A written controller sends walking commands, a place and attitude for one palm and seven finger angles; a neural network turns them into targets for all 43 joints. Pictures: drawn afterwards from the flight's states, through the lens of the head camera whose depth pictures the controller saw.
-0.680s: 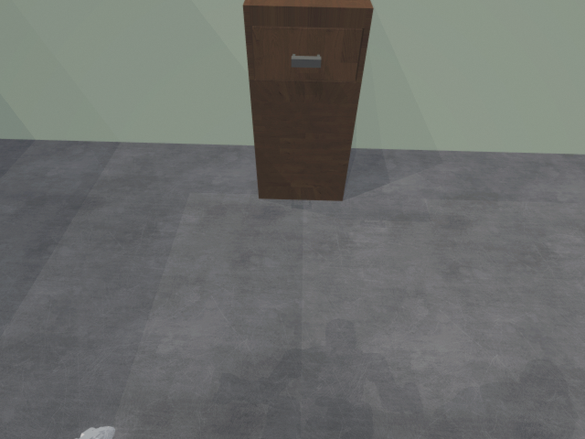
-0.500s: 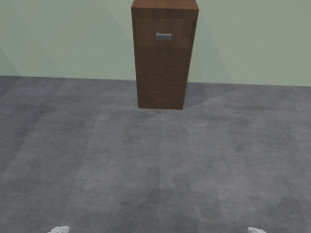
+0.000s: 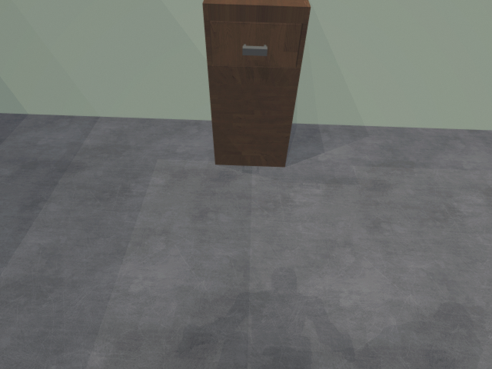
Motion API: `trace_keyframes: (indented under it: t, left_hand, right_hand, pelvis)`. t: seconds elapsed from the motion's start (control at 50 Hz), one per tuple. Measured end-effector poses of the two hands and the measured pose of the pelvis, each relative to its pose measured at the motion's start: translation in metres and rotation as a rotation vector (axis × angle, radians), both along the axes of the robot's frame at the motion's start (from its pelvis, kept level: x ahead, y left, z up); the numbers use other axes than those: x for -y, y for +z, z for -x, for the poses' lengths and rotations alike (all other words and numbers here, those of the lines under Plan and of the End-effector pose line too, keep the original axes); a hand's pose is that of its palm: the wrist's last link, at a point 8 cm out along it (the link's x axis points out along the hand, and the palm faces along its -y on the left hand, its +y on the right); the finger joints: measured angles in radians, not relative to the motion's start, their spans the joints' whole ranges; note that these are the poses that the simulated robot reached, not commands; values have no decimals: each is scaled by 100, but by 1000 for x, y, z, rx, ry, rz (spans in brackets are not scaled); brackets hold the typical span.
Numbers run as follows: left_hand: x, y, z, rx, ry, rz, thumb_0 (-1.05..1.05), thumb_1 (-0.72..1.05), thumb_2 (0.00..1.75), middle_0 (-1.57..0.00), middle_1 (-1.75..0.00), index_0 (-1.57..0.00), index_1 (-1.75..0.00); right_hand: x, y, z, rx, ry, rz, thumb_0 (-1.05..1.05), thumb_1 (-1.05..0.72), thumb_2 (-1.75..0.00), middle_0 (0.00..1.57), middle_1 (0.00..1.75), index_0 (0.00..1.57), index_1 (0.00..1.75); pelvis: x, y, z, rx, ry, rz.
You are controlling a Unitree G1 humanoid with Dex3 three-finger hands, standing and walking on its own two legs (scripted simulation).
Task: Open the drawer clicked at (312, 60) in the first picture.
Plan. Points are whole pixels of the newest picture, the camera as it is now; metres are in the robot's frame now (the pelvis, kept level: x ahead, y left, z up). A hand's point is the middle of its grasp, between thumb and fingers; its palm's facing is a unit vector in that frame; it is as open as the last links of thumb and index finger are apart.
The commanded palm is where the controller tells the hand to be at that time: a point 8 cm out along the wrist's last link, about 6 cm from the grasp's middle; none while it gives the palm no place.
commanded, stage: stand and wait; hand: left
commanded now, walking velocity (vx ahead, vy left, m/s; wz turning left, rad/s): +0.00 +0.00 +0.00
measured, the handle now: (254, 48) +1.32 +0.04 -0.06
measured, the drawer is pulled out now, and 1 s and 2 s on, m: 0.00 0.00 0.00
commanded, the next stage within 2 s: look at it before walking up in 0.14 s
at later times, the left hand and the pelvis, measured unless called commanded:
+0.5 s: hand out of the picture +0.07 +0.25 -0.15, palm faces -0.03 -0.94 -0.33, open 7.3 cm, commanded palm none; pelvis +0.00 +0.00 +0.00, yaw +0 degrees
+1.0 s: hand out of the picture +0.06 +0.24 -0.16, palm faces -0.03 -0.95 -0.31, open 7.3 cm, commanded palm none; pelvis +0.01 +0.00 +0.00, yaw -2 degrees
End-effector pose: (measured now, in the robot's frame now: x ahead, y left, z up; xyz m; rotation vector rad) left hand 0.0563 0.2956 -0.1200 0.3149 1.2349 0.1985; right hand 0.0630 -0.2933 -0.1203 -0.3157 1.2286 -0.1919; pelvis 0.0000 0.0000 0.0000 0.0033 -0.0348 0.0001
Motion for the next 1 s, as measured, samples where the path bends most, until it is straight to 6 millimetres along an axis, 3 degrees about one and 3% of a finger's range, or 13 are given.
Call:
trace_keyframes:
  t: [0.34,0.88,1.0]
  left_hand:
    - [4,3,-9,39,-19,8,0,91,90,-20,-30,-21,-29]
    - [2,1,-3,3,-5,6,0,91,90,-20,-30,-21,-29]
    - [13,-8,0,-27,-2,33,0,91,90,-20,-30,-20,-29]
  right_hand:
    - [-5,1,-2,28,2,-15,0,-91,-90,21,30,21,30]
    - [-4,2,-10,19,7,-9,0,-91,-90,21,30,21,30]
    - [-14,-5,-7,18,-19,-32,0,-91,-90,21,30,21,30]
  pelvis:
    - [-1,1,4,1,-4,-1]
    - [-1,2,-2,-3,-3,0]
    - [-1,-2,-10,-9,-40,3]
